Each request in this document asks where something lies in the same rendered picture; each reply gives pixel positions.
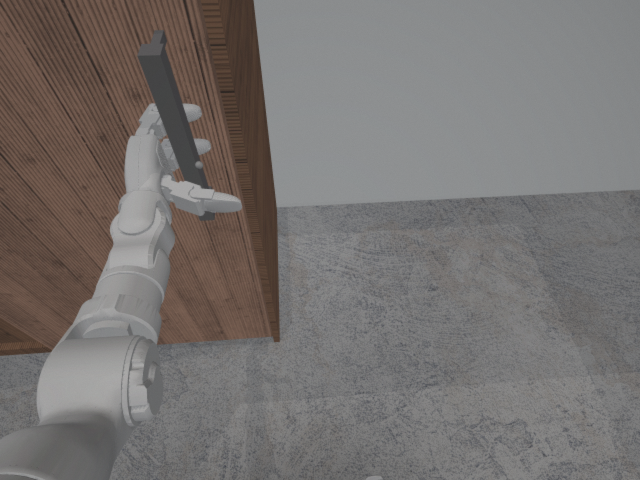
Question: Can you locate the wardrobe door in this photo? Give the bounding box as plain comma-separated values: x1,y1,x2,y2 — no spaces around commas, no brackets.
0,318,37,343
0,0,272,350

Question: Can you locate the robot left forearm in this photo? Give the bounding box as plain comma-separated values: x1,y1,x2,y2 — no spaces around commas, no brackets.
36,190,175,419

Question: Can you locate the handle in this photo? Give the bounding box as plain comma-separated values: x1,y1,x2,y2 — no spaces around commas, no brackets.
137,30,215,221

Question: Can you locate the robot left upper arm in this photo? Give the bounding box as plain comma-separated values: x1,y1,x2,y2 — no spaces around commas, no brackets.
0,335,164,480

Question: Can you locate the robot left hand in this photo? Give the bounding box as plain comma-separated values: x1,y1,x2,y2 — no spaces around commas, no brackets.
124,103,242,216

